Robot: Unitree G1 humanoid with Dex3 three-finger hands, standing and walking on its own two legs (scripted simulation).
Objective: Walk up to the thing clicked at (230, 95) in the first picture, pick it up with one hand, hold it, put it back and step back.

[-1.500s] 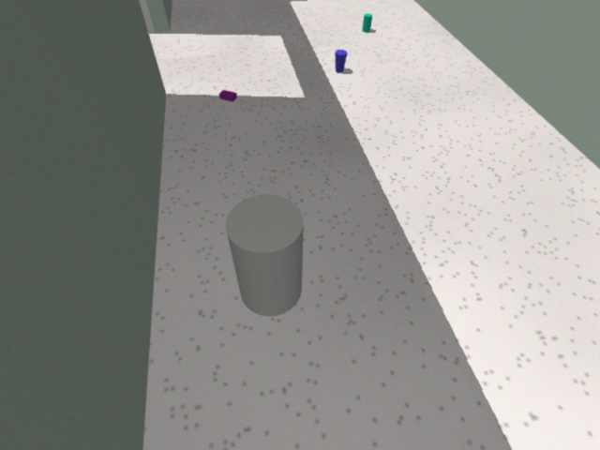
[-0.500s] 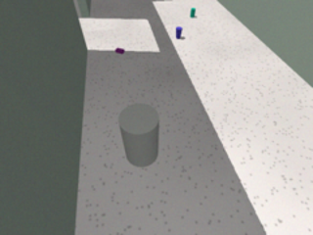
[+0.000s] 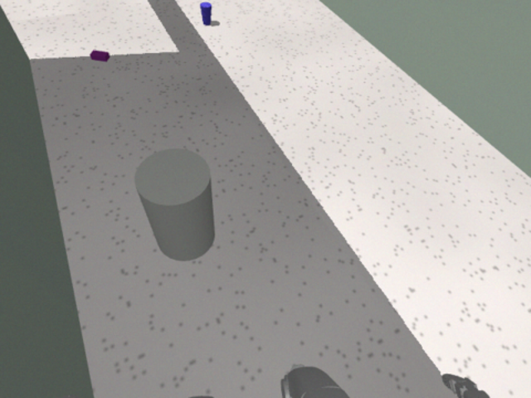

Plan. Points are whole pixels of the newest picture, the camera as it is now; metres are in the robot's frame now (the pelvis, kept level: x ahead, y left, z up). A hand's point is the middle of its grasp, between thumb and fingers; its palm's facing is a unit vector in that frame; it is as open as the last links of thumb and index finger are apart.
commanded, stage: walk up
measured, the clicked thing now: (99, 55) +2.00 +0.99 -0.75
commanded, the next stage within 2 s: stand in 1.70 s
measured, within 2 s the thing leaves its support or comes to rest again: neither
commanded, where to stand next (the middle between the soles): +0.09 -0.03 m, yaw -25 degrees
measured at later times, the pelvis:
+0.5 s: pelvis +0.01 -0.03 +0.00, yaw -16 degrees
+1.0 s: pelvis +0.01 -0.03 -0.02, yaw -23 degrees
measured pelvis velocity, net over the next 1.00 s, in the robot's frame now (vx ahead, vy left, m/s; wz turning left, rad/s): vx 0.01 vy -0.03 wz -0.41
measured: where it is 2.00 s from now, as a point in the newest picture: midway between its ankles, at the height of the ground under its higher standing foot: outside the picture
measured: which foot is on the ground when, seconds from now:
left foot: down 0.00-0.32, up 0.34-0.64, down 0.66-1.00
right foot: up 0.00-0.26, down 0.28-0.68, up 0.70-0.96, down 0.98-1.00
